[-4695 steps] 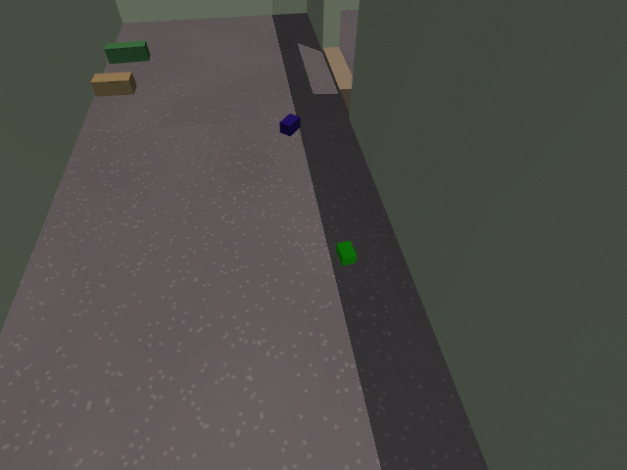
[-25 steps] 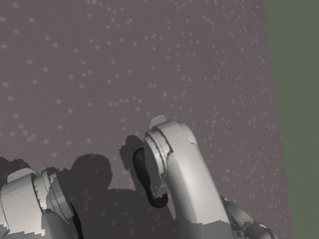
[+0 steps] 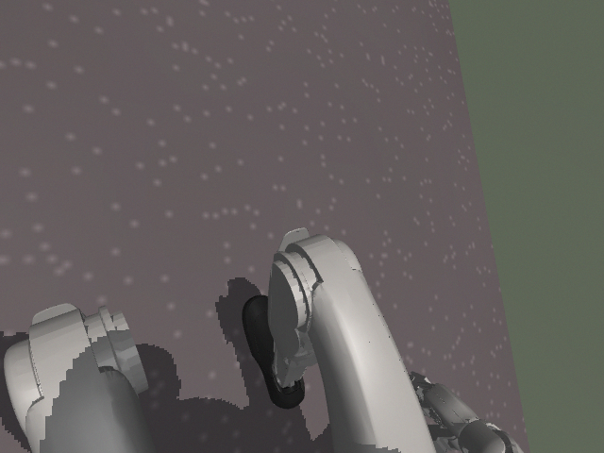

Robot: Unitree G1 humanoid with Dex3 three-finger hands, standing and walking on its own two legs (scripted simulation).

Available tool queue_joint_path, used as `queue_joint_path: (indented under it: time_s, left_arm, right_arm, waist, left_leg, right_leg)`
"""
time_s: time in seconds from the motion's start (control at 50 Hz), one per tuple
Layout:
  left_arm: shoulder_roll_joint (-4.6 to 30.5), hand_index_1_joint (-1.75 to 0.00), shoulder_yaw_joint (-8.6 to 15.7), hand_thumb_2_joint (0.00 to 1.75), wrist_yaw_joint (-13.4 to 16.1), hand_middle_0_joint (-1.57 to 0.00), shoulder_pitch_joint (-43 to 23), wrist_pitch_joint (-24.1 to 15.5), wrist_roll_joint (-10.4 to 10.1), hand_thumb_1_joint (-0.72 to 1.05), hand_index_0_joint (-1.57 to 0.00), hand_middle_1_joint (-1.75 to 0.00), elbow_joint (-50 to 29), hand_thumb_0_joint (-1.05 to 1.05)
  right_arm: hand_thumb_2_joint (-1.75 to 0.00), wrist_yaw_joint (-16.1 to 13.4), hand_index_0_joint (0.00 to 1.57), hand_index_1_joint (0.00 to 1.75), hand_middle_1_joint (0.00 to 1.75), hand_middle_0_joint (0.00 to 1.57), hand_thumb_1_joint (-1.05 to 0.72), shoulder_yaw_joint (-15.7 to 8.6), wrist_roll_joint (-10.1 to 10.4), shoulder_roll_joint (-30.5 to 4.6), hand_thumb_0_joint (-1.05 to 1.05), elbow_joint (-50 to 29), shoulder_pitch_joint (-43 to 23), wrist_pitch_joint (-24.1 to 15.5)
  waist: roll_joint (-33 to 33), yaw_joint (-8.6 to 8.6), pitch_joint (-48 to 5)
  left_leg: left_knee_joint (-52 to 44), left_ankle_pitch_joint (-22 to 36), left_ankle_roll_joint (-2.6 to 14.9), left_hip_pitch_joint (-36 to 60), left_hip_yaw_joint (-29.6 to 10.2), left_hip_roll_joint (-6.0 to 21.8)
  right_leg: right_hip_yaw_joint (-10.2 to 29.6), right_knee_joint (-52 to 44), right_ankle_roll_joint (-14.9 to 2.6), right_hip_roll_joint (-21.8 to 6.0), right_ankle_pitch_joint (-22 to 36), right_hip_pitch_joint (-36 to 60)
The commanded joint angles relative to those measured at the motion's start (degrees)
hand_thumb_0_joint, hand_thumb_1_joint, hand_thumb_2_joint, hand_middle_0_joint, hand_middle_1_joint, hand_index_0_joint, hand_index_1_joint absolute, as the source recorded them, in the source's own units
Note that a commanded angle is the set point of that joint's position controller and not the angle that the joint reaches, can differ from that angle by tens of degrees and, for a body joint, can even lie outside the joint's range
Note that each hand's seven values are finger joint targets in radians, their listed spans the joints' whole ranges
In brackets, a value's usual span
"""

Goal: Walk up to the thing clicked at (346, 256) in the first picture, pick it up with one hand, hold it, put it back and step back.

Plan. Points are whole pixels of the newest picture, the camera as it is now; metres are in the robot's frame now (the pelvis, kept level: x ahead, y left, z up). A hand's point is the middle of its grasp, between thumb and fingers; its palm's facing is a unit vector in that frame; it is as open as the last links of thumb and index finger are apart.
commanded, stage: rest palm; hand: left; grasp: from above
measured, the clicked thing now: out of the picture +0.47 +0.31 -0.28
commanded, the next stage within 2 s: close in 0.50 s
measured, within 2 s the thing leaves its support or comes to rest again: neither
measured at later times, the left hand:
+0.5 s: hand out of the picture +0.45 +0.31 -0.27, palm faces -0.55 -0.08 -0.83, open 13.9 cm
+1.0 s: hand out of the picture +0.45 +0.30 -0.26, palm faces -0.47 -0.03 -0.88, open 13.6 cm
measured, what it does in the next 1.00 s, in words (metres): stands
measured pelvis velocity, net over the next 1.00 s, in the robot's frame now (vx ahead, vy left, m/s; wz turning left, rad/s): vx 0.00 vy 0.00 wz -0.02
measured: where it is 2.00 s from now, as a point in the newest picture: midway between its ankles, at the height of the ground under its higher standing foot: (210, 418)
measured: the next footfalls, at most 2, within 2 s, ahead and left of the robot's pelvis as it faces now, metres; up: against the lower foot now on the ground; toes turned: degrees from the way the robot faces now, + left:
none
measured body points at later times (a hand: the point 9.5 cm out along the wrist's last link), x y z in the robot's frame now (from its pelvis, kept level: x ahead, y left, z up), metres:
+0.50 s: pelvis +0.01 -0.01 -0.01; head +0.30 +0.12 +0.31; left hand +0.48 +0.31 -0.22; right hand +0.06 -0.26 -0.06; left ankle +0.06 +0.11 -0.27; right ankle +0.14 -0.15 -0.27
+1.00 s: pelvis +0.00 +0.00 +0.00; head +0.27 +0.15 +0.33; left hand +0.47 +0.30 -0.21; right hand +0.07 -0.27 -0.04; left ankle +0.06 +0.11 -0.27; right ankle +0.14 -0.15 -0.27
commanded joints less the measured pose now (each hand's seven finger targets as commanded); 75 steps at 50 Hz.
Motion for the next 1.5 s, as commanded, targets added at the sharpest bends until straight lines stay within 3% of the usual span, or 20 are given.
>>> queue_joint_path:
  time_s: [0.0,0.1,0.14,0.18,0.24,0.34,0.44,0.5,0.56,0.64,0.72,0.82,0.94,1.0,1.06,1.12,1.2,1.32,1.42,1.48]
  left_arm:
    - [8.08,-0.93,0.17,0.97,4.1,-0.05,-16.82,4.59,-2.44,-0.46,-0.06,-0.93,-5.07,0.0]
    - [8.97,-0.94,2.2,0.97,2.3,-0.06,-19.37,8.26,-4.77,-0.46,-0.06,-0.95,-5.47,0.0]
    - [13.1,-0.95,5.14,0.96,1.36,-0.06,-21.25,8.48,-5.26,-0.47,-0.06,-0.96,-6.96,0.0]
    - [11.61,-0.96,5.32,0.96,-0.62,-0.05,-17.6,8.82,-5.94,-0.47,-0.06,-0.97,-3.27,0.0]
    - [13.22,-0.96,6.4,0.95,-3.02,-0.05,-17.02,8.26,-6.07,-0.46,-0.06,-0.98,-2.76,0.0]
    - [16.01,-0.96,7.96,0.95,-6.39,-0.05,-14.15,5.6,-7.02,-0.46,-0.06,-0.97,-5.35,0.0]
    - [16.82,-0.95,7.05,0.94,-7.74,-0.06,-11.89,1.95,-7.3,-0.45,-0.07,-0.97,-7.42,0.0]
    - [21.39,-0.94,9.84,0.96,-6.75,-0.06,-12.86,-0.59,-7.51,-0.46,-0.07,-0.94,-11.15,0.0]
    - [18.11,-0.94,7.43,0.95,-6.61,-0.06,-10.72,-1.76,-6.76,-0.45,-0.07,-0.95,-8.79,0.0]
    - [19.97,-0.95,6.71,0.96,-4.25,-0.08,-14.15,-2.62,-5.19,-0.41,-0.09,-0.96,-11.87,0.0]
    - [15.2,-0.95,3.36,0.94,-1.21,-0.07,-14.41,-1.14,-4.99,-0.39,-0.09,-0.98,-9.15,0.0]
    - [11.87,-0.95,0.54,0.95,0.68,-0.06,-14.66,2.31,-4.33,-0.41,-0.08,-0.97,-5.38,0.0]
    - [12.49,-0.95,1.53,0.95,0.82,-0.07,-16.75,5.87,-5.51,-0.41,-0.08,-0.97,-4.87,0.0]
    - [13.85,-0.96,2.81,0.94,0.1,-0.07,-18.5,6.47,-5.97,-0.4,-0.09,-0.98,-6.98,0.0]
    - [12.41,-0.97,2.34,0.93,-1.34,-0.07,-15.15,6.94,-6.62,-0.4,-0.09,-0.99,-2.39,0.0]
    - [17.94,-0.96,5.91,0.93,-2.18,-0.09,-19.93,6.07,-6.41,-0.4,-0.1,-0.98,-8.72,0.0]
    - [13.6,-0.97,4.04,0.92,-3.4,-0.07,-14.82,4.87,-6.67,-0.39,-0.1,-1.0,-5.0,0.0]
    - [14.17,-0.97,3.33,0.91,-5.24,-0.09,-13.52,3.0,-7.19,-0.37,-0.11,-1.0,-3.47,0.0]
    - [20.68,-0.96,6.39,0.89,-4.33,-0.09,-16.89,1.01,-6.75,-0.34,-0.12,-1.0,-10.26,0.0]
    - [18.91,-0.95,5.43,0.9,-3.75,-0.09,-15.32,0.78,-6.4,-0.34,-0.12,-0.98,-9.76,0.0]
  right_arm:
    - [-0.9,0.44,0.2,0.3,0.3,0.2,-0.89,-6.27,0.41,-19.98,0.0,1.35,8.29,-2.42]
    - [-0.9,2.23,0.2,0.3,0.3,0.2,-0.9,-5.98,1.11,-20.52,0.0,-0.2,8.67,-5.76]
    - [-0.9,2.63,0.2,0.3,0.3,0.2,-0.9,-5.53,1.46,-20.69,0.0,-0.93,9.03,-6.24]
    - [-0.9,2.99,0.2,0.3,0.3,0.2,-0.9,-5.27,1.64,-20.83,0.0,-1.36,9.73,-6.73]
    - [-0.9,3.28,0.2,0.3,0.3,0.2,-0.9,-3.99,1.58,-19.72,0.0,-1.77,11.05,-6.24]
    - [-0.9,2.81,0.2,0.3,0.3,0.2,-0.9,-3.65,1.3,-20.68,0.0,-3.05,13.79,-4.32]
    - [-0.9,2.52,0.2,0.3,0.3,0.2,-0.9,-2.24,0.76,-20.67,0.0,-4.74,15.15,-2.47]
    - [-0.9,1.73,0.2,0.3,0.3,0.2,-0.9,-2.37,0.8,-21.25,0.0,-5.26,14.86,-1.38]
    - [-0.9,1.6,0.2,0.3,0.3,0.2,-0.9,-1.73,0.2,-20.08,0.0,-5.51,13.94,-1.0]
    - [-0.9,0.63,0.2,0.3,0.3,0.2,-0.89,-2.61,-0.05,-20.72,0.0,-4.44,12.98,-0.78]
    - [-0.89,0.04,0.2,0.3,0.3,0.2,-0.88,-3.37,-0.49,-20.49,0.0,-2.02,11.67,-1.23]
    - [-0.89,0.08,0.2,0.3,0.3,0.2,-0.89,-3.66,0.08,-20.75,0.0,-0.74,10.39,-2.87]
    - [-0.9,1.4,0.2,0.3,0.3,0.2,-0.89,-3.01,0.72,-21.07,0.0,-1.03,9.73,-5.31]
    - [-0.9,1.8,0.2,0.3,0.3,0.2,-0.89,-3.63,0.84,-21.9,0.0,-0.29,10.08,-5.98]
    - [-0.9,2.28,0.2,0.3,0.3,0.2,-0.89,-2.06,0.76,-21.14,0.0,-2.44,8.69,-6.45]
    - [-0.9,2.2,0.2,0.3,0.3,0.2,-0.89,-2.33,1.11,-21.7,0.0,-2.56,10.41,-6.13]
    - [-0.9,2.68,0.2,0.3,0.3,0.2,-0.89,-1.49,0.28,-21.45,0.0,-3.92,10.65,-5.2]
    - [-0.9,2.24,0.2,0.3,0.3,0.2,-0.89,-0.4,0.42,-21.37,0.0,-4.54,11.63,-4.36]
    - [-0.89,1.29,0.2,0.3,0.3,0.2,-0.89,-0.3,0.33,-21.87,0.0,-5.35,12.34,-3.41]
    - [-0.89,1.02,0.2,0.3,0.3,0.2,-0.89,-0.55,-0.02,-21.48,0.0,-5.05,12.24,-3.06]
  waist:
    - [30.97,-4.12,-29.8]
    - [33.27,-4.89,-32.29]
    - [34.94,-4.11,-35.53]
    - [33.12,-4.9,-32.39]
    - [32.36,-4.98,-32.31]
    - [31.29,-5.08,-33.87]
    - [28.68,-5.45,-34.69]
    - [31.23,-3.7,-35.72]
    - [29.85,-4.2,-32.81]
    - [31.24,-3.51,-33.55]
    - [30.04,-4.03,-29.32]
    - [30.13,-4.8,-28.14]
    - [31.42,-5.57,-29.75]
    - [34.55,-4.44,-32.43]
    - [32.21,-5.64,-29.0]
    - [37.56,-4.58,-34.55]
    - [31.63,-6.23,-31.36]
    - [29.55,-6.04,-28.45]
    - [31.88,-4.84,-33.11]
    - [31.27,-4.94,-33.52]
  left_leg:
    - [-20.63,11.5,-3.05,29.64,1.31,1.94]
    - [-19.4,12.02,-2.65,30.44,1.31,1.82]
    - [-19.13,14.19,-2.81,31.77,1.26,1.83]
    - [-18.45,13.92,-2.63,30.33,1.86,1.65]
    - [-17.22,15.85,-2.4,28.85,2.59,1.28]
    - [-15.31,21.39,-2.22,28.98,3.7,0.85]
    - [-12.52,23.7,-1.79,28.08,4.83,0.78]
    - [-13.76,23.04,-2.28,30.34,4.29,1.06]
    - [-13.39,19.45,-1.91,28.89,4.92,1.26]
    - [-15.68,14.79,-2.01,29.96,4.27,1.56]
    - [-17.92,10.12,-1.97,27.09,3.65,1.54]
    - [-18.82,11.65,-2.36,27.67,1.81,1.95]
    - [-18.16,14.5,-2.38,28.73,1.55,2.09]
    - [-17.96,16.38,-3.04,30.66,1.4,2.16]
    - [-17.58,14.01,-2.77,27.98,1.83,1.93]
    - [-17.77,17.89,-3.25,32.99,1.48,2.27]
    - [-15.82,19.47,-2.93,29.72,1.49,1.85]
    - [-14.53,18.79,-2.3,27.09,2.48,1.36]
    - [-15.47,17.66,-2.28,29.37,2.45,1.59]
    - [-15.1,18.15,-2.15,29.37,2.96,1.6]
  right_leg:
    - [-8.66,-6.17,-3.59,1.13,8.2,8.91]
    - [-8.03,-4.88,-3.49,0.55,9.61,9.99]
    - [-8.16,-4.45,-3.54,0.48,11.24,11.82]
    - [-8.08,-4.36,-3.35,0.5,11.09,12.21]
    - [-8.21,-4.81,-3.53,0.69,12.28,14.92]
    - [-8.57,-6.34,-3.89,1.15,15.93,20.57]
    - [-8.82,-6.95,-3.83,1.61,18.18,24.77]
    - [-9.14,-7.57,-4.27,1.73,15.95,24.35]
    - [-9.1,-7.53,-3.94,2.18,13.51,23.2]
    - [-9.44,-8.44,-3.89,2.61,9.58,20.86]
    - [-9.65,-8.75,-3.79,2.82,6.33,16.98]
    - [-9.59,-7.23,-3.7,2.12,8.64,13.62]
    - [-9.04,-6.36,-3.45,1.49,11.78,14.58]
    - [-9.0,-5.53,-3.75,1.01,12.75,14.06]
    - [-9.26,-5.84,-3.69,1.32,10.9,15.3]
    - [-8.97,-5.21,-4.01,1.08,13.01,16.51]
    - [-10.08,-5.67,-3.73,1.53,14.31,17.96]
    - [-9.81,-6.32,-3.77,1.5,13.36,19.1]
    - [-9.62,-7.01,-4.03,1.72,12.21,20.74]
    - [-9.76,-6.97,-3.97,2.3,12.76,21.24]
